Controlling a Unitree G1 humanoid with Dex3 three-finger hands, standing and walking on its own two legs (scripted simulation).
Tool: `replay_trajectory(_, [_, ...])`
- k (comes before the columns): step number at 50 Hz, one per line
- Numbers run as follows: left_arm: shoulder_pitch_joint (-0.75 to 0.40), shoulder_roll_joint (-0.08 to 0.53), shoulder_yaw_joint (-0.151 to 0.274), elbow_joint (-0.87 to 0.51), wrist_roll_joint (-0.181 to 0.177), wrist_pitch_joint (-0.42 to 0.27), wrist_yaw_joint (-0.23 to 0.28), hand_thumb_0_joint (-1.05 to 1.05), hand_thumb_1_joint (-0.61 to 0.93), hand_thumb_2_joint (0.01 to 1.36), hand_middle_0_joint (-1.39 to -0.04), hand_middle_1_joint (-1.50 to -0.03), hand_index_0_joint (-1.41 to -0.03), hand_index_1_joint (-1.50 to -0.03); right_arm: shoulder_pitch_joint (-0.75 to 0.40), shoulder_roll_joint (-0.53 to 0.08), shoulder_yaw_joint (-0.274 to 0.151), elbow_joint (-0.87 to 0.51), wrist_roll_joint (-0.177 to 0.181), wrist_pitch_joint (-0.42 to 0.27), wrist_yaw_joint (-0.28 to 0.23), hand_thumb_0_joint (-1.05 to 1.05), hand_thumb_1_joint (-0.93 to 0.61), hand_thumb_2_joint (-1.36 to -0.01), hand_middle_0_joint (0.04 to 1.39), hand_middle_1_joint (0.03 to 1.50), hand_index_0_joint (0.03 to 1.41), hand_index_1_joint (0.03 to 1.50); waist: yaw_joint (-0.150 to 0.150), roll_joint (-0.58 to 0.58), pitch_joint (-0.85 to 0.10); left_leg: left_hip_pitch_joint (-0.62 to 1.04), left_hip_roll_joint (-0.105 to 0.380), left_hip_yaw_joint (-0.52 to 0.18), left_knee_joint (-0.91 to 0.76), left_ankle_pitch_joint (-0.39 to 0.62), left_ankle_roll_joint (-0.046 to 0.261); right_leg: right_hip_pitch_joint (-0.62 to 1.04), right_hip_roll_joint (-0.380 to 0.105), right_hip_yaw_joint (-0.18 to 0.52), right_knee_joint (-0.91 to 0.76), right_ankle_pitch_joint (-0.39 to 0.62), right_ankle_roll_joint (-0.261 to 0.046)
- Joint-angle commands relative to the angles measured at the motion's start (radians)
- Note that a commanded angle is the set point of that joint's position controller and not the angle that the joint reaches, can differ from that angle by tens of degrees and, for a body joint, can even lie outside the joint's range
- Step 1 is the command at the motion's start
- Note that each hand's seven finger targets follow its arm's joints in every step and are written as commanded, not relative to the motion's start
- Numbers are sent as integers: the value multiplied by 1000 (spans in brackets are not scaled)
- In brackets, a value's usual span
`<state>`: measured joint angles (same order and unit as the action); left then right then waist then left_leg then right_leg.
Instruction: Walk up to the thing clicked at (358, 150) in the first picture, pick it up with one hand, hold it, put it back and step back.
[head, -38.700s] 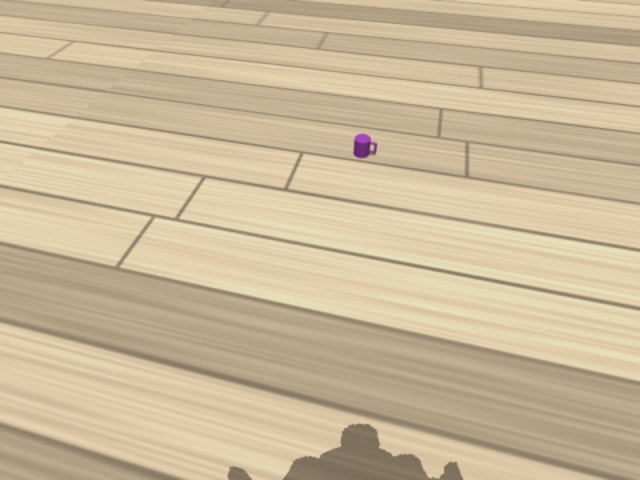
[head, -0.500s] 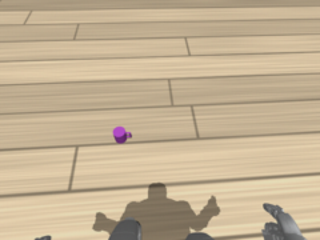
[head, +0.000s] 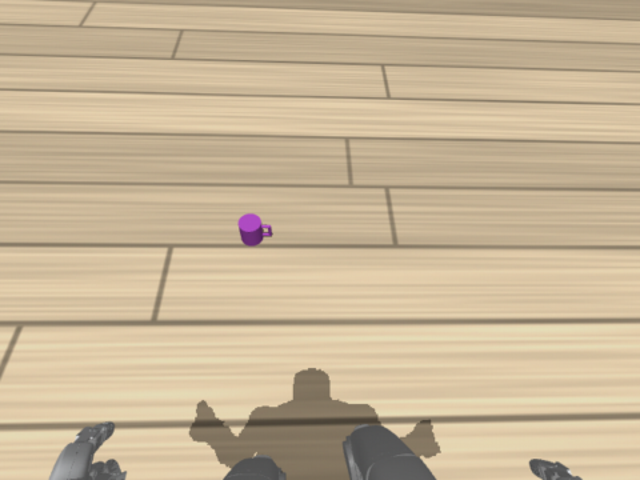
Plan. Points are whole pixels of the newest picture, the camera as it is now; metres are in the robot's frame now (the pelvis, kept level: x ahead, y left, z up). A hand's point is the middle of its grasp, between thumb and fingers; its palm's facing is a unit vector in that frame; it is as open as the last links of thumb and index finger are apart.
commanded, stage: step back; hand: left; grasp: from above
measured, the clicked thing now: (255, 230) +0.94 +0.19 -0.71
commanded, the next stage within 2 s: stand in 1.40 s
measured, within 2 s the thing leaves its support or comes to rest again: neither
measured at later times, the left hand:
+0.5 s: hand out of the picture -0.10 +0.25 -0.13, palm faces +0.03 -0.89 -0.45, open 7.4 cm
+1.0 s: hand out of the picture -0.14 +0.23 -0.14, palm faces +0.08 -0.93 -0.37, open 7.4 cm
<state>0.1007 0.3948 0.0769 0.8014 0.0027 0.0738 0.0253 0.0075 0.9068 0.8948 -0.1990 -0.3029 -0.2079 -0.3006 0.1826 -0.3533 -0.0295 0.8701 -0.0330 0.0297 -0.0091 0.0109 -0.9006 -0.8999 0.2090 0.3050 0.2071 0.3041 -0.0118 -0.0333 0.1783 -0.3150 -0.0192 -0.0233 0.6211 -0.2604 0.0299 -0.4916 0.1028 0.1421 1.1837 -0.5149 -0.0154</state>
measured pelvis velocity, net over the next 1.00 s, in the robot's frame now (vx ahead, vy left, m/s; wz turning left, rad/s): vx -0.18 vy -0.04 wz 0.06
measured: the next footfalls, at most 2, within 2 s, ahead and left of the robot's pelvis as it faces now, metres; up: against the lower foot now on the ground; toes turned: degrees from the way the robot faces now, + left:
right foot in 0.20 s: -0.12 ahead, -0.15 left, +0.00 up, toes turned +1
left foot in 0.54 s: -0.11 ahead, +0.10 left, +0.00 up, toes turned +3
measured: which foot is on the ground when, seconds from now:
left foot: down 0.00-0.24, up 0.26-0.52, down 0.54-1.00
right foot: up 0.00-0.18, down 0.20-1.00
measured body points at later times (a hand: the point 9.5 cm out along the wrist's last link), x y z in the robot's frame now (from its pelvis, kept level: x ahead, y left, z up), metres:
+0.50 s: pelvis -0.17 -0.04 +0.00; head -0.13 -0.06 +0.45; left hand -0.10 +0.29 -0.10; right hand -0.09 -0.35 -0.14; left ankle -0.18 +0.10 -0.70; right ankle -0.13 -0.14 -0.73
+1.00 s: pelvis -0.18 -0.04 +0.01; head -0.16 -0.05 +0.45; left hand -0.15 +0.28 -0.11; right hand -0.08 -0.35 -0.12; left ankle -0.16 +0.10 -0.72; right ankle -0.16 -0.15 -0.73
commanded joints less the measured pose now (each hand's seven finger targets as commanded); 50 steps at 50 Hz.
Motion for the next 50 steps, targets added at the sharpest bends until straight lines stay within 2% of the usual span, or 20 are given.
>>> replay_trajectory(1, [102, 177, 58, -36, 16, -25, 1, 0, 900, 900, -200, -300, -200, -300, -56, -262, -85, -111, -7, -27, -22, 0, -900, -900, 200, 300, 200, 300, 19, 166, -178, 118, 266, -243, -215, 290, 214, 11, -24, 6, 7, 4, 36])
replay_trajectory(5, [89, 165, 49, -32, 17, -37, -8, 0, 900, 900, -200, -300, -200, -300, -18, -290, -93, -108, -7, -14, -21, 0, -900, -900, 200, 300, 200, 300, -9, 219, -232, 204, 291, -234, -180, 300, 218, 89, -78, -60, -320, -9, 39])
replay_trajectory(9, [240, 160, 51, 57, 22, -50, -14, 0, 900, 900, -200, -300, -200, -300, -71, -303, -86, -116, 11, 16, -12, 0, -900, -900, 200, 300, 200, 300, 44, 223, -302, 86, 212, -153, -107, 195, 120, 347, -67, -173, -768, 199, -9])
replay_trajectory(10, [233, 200, 66, 55, 36, -53, -13, 0, 900, 900, -200, -300, -200, -300, -56, -261, -73, -118, 14, 16, -8, 0, -900, -900, 200, 300, 200, 300, 39, 154, -273, -60, 159, -130, -56, 75, 62, 408, -121, -71, -771, 208, -37])
replay_trajectory(11, [213, 306, 94, 29, 48, -51, -13, 0, 900, 900, -200, -300, -200, -300, -108, -195, -58, -154, 28, 6, -12, 0, -900, -900, 200, 300, 200, 300, 76, -148, -212, -272, -48, -67, 145, -167, -9, 369, -341, 247, -827, 200, -139])
replay_trajectory(12, [135, 389, 106, -8, 50, -47, -9, 0, 900, 900, -200, -300, -200, -300, -139, -213, -73, -156, 18, 12, -28, 0, -900, -900, 200, 300, 200, 300, 113, -248, -134, -213, -56, -95, 403, -351, -50, 71, -556, 460, -932, 169, -293])
replay_trajectory(14, [-1, 293, 72, -46, 36, -64, 1, 0, 900, 900, -200, -300, -200, -300, -73, -246, -79, -111, 25, 14, -29, 0, -900, -900, 200, 300, 200, 300, 9, -42, -86, -181, -77, -198, 574, -261, -40, 46, -430, 202, -814, 426, -233])
replay_trajectory(16, [-22, 233, 66, -44, 48, -74, 6, 0, 900, 900, -200, -300, -200, -300, -17, -220, -69, -81, 27, 4, -24, 0, -900, -900, 200, 300, 200, 300, -9, -69, -127, -166, -93, -139, 589, -188, -42, 128, -332, 60, -744, 496, -173])
replay_trajectory(22, [133, 257, 77, -3, 53, -85, -5, 0, 900, 900, -200, -300, -200, -300, -65, -218, -69, -70, -1, -18, -2, 0, -900, -900, 200, 300, 200, 300, 103, -152, -164, -184, -4, -35, 173, -282, -50, 376, -362, 157, -806, -38, -185])
replay_trajectory(26, [85, 238, 51, 4, 39, -74, -19, 0, 900, 900, -200, -300, -200, -300, 66, -206, -81, 28, 2, -43, 7, 0, -900, -900, 200, 300, 200, 300, 23, -112, -175, 200, -23, 43, -251, -92, 0, 172, -304, 35, -739, 0, -110])
replay_trajectory(27, [107, 189, 35, 6, 38, -73, -22, 0, 900, 900, -200, -300, -200, -300, 94, -230, -94, 42, -8, -51, 5, 0, -900, -900, 200, 300, 200, 300, 13, -13, -193, 314, 46, -92, -275, -142, 23, 53, -270, -4, -642, 1, -77])
replay_trajectory(28, [72, 135, 19, 5, 19, -78, -27, 0, 900, 900, -200, -300, -200, -300, 52, -302, -99, 28, -12, -57, 5, 0, -900, -900, 200, 300, 200, 300, 5, 187, -179, 257, 249, -454, -374, -461, 118, -79, -145, -118, -502, -30, -1])
replay_trajectory(29, [3, 219, 50, 24, 20, -78, -21, 0, 900, 900, -200, -300, -200, -300, 22, -354, -105, 17, -5, -57, 9, 0, -900, -900, 200, 300, 200, 300, -22, 171, -88, -9, 356, -537, -437, -635, 211, 17, -147, -109, -354, -64, 5])
replay_trajectory(32, [54, 179, 38, 55, 12, -91, -39, 0, 900, 900, -200, -300, -200, -300, -57, -260, -71, 7, -12, -80, 4, 0, -900, -900, 200, 300, 200, 300, 26, 123, -62, 23, 243, -326, -377, -352, 141, 61, -151, -87, -377, 81, -6])
replay_trajectory(37, [151, 165, 46, 131, 29, -114, -31, 0, 900, 900, -200, -300, -200, -300, -71, -226, -66, 15, -1, -47, 17, 0, -900, -900, 200, 300, 200, 300, 59, 143, -114, -108, 156, -142, -219, -328, 65, 416, -77, -174, -749, 189, -12])
replay_trajectory(38, [159, 188, 50, 133, 37, -122, -23, 0, 900, 900, -200, -300, -200, -300, -48, -193, -56, 12, 5, -44, 16, 0, -900, -900, 200, 300, 200, 300, 61, 61, -134, -171, 116, -104, -115, -298, 34, 481, -127, -60, -808, 148, -32])
replay_trajectory(40, [135, 306, 71, 121, 43, -129, -18, 0, 900, 900, -200, -300, -200, -300, -59, -196, -59, 14, 5, -40, 7, 0, -900, -900, 200, 300, 200, 300, 71, -115, -76, -216, 2, -54, 224, -320, -17, 290, -465, 417, -999, -281, -198])
replay_trajectory(41, [106, 284, 69, 99, 38, -136, -18, 0, 900, 900, -200, -300, -200, -300, -29, -222, -65, 27, 7, -45, 7, 0, -900, -900, 200, 300, 200, 300, 53, -37, -48, -207, 31, -110, 258, -280, -21, 275, -478, 412, -977, -189, -228])
replay_trajectory(45, [57, 248, 57, 106, 37, -146, -16, 0, 900, 900, -200, -300, -200, -300, 22, -195, -62, 59, 8, -59, 15, 0, -900, -900, 200, 300, 200, 300, 31, -79, -141, -80, 56, -54, 152, -205, -23, 276, -381, 155, -898, 129, -166])
replay_trajectory(50, [16, 188, 17, 93, 23, -118, -26, 0, 900, 900, -200, -300, -200, -300, 43, -179, -74, 92, -5, -68, 10, 0, -900, -900, 200, 300, 200, 300, -11, -55, -173, 202, 24, 21, -196, 17, -18, 132, -279, -18, -726, 282, -92])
